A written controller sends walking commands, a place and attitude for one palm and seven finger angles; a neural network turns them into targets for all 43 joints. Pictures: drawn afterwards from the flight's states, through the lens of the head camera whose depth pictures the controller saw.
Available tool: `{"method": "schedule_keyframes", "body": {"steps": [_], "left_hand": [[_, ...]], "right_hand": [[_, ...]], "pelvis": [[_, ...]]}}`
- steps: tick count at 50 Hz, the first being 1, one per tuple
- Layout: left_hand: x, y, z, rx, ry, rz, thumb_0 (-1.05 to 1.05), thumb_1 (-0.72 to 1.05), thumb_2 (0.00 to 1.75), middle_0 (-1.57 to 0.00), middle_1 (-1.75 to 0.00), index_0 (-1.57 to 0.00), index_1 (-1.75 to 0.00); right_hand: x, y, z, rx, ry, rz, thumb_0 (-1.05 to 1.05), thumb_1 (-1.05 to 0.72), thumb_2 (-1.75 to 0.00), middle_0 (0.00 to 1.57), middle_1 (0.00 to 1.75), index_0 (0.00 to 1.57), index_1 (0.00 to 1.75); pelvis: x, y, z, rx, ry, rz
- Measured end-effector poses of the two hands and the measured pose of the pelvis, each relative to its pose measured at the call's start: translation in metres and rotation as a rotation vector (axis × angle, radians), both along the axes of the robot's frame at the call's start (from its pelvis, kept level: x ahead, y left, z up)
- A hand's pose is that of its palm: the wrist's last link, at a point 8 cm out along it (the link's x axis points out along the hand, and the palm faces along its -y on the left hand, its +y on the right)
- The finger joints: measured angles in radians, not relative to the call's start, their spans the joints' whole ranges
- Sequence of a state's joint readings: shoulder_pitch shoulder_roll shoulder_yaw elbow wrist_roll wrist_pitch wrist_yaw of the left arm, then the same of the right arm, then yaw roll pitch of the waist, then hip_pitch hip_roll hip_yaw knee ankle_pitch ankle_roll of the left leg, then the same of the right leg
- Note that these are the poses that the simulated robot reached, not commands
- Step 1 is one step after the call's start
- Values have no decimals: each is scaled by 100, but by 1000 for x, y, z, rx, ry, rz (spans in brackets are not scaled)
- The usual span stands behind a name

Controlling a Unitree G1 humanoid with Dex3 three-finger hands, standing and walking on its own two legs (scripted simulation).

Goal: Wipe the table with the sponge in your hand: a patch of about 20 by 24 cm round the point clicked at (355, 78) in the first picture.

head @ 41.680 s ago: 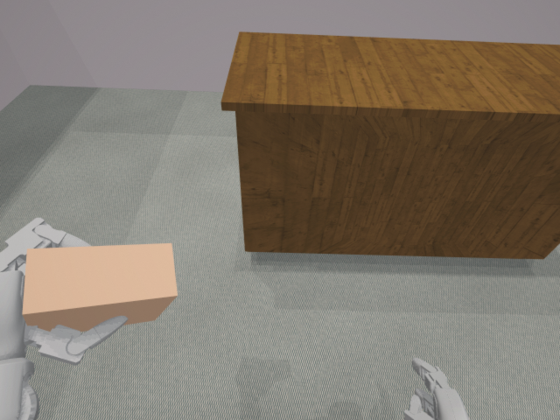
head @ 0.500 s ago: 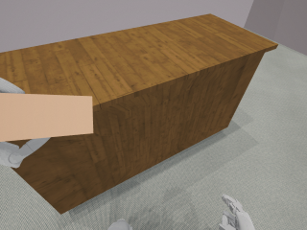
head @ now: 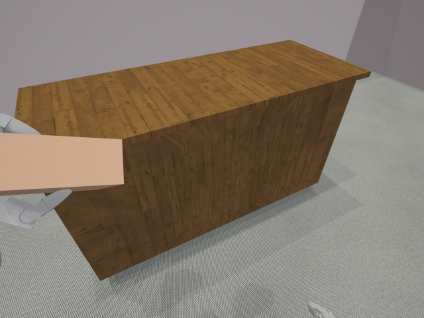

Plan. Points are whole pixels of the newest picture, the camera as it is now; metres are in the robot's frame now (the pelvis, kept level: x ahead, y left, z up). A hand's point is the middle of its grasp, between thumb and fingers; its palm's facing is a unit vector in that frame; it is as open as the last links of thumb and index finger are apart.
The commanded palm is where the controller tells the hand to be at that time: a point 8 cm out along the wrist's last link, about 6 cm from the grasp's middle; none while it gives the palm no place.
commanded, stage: stop stepping back and stand still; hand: left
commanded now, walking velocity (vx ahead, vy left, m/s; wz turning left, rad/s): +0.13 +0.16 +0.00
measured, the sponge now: (77, 167) +0.24 +0.20 +0.25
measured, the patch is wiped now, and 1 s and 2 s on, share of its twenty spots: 0.95 0.95 0.95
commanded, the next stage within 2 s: stand and wait in 1.18 s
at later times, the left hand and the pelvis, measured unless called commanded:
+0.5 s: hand (18, 205) +0.17 +0.23 +0.26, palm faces +0.51 -0.80 -0.31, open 10.1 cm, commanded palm +0.12 +0.27 +0.27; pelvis -0.03 -0.02 +0.01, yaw +3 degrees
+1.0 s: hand (17, 183) +0.21 +0.25 +0.25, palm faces +0.46 -0.81 -0.36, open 10.1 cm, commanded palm +0.15 +0.30 +0.27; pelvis +0.00 +0.01 +0.02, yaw +1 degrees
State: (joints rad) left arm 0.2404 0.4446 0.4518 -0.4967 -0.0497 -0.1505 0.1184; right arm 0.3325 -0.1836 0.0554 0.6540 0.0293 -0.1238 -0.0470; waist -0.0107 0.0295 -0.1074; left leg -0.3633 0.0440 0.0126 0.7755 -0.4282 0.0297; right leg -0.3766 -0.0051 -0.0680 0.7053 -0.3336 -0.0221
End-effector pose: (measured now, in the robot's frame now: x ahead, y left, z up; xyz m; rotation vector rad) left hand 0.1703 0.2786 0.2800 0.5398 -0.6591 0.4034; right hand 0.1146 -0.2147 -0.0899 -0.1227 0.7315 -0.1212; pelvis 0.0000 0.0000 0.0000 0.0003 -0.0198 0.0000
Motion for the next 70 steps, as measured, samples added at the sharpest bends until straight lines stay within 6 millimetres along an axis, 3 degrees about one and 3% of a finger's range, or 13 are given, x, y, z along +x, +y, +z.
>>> {"method": "schedule_keyframes", "body": {"steps": [4, 10, 16, 23, 29, 36, 41, 53, 60, 70], "left_hand": [[-16, -13, -6, -6, 15, -33, -1, -53, 106, -72, -135, -77, -133], [-33, -22, -6, -35, 30, -65, -1, -53, 106, -73, -135, -77, -133], [-34, -12, -8, -37, 31, -21, -1, -53, 106, -73, -135, -77, -133], [-40, -11, -16, -58, 66, 42, -1, -53, 106, -72, -135, -77, -134], [-46, -14, -15, -84, 58, 18, -1, -53, 106, -73, -135, -77, -133], [-26, -3, -4, -56, 50, 45, -1, -53, 106, -73, -135, -77, -133], [-10, 5, -13, -86, 104, 33, -1, -53, 106, -72, -135, -77, -134], [-8, 19, -16, -75, 136, 20, -1, -53, 106, -73, -135, -77, -134], [-8, 21, -16, -104, 128, 25, -1, -53, 106, -73, -135, -77, -134], [-6, 20, -19, -95, 159, 16, -1, -53, 106, -73, -135, -77, -134]], "right_hand": [[-4, -14, -6, -12, 49, 11, 1, -91, -90, 20, 30, 21, 30], [-7, -33, 25, -80, 9, -31, 1, -91, -90, 20, 30, 21, 30], [0, -41, 40, -113, -103, -56, 1, -91, -90, 20, 30, 20, 30], [5, -36, 22, -80, -43, 30, 1, -91, -90, 20, 30, 20, 30], [8, -26, 28, -99, 11, 54, 1, -91, -90, 20, 30, 21, 30], [29, -9, 31, -58, -41, 44, 1, -91, -90, 20, 30, 21, 30], [43, -1, 37, -50, -54, 55, 1, -91, -90, 20, 30, 21, 30], [64, 11, 53, -86, -68, 69, 1, -91, -90, 20, 30, 21, 30], [66, 18, 54, -78, -73, 77, 1, -91, -90, 20, 30, 21, 30], [53, 19, 48, -73, -36, 63, 1, -91, -90, 20, 30, 21, 30]], "pelvis": [[-16, -7, -3, -26, -15, 8], [-26, -11, 11, 16, 19, -7], [-33, -8, 8, 22, -4, 0], [-30, -17, 5, -13, -21, 49], [-24, -13, 14, -2, -4, 39], [-15, -6, 16, -7, -12, 30], [-7, 1, 20, -14, -4, 34], [-2, 16, 25, -11, -1, 16], [-4, 19, 27, -15, 2, 14], [-6, 21, 28, -16, 11, 10]]}}
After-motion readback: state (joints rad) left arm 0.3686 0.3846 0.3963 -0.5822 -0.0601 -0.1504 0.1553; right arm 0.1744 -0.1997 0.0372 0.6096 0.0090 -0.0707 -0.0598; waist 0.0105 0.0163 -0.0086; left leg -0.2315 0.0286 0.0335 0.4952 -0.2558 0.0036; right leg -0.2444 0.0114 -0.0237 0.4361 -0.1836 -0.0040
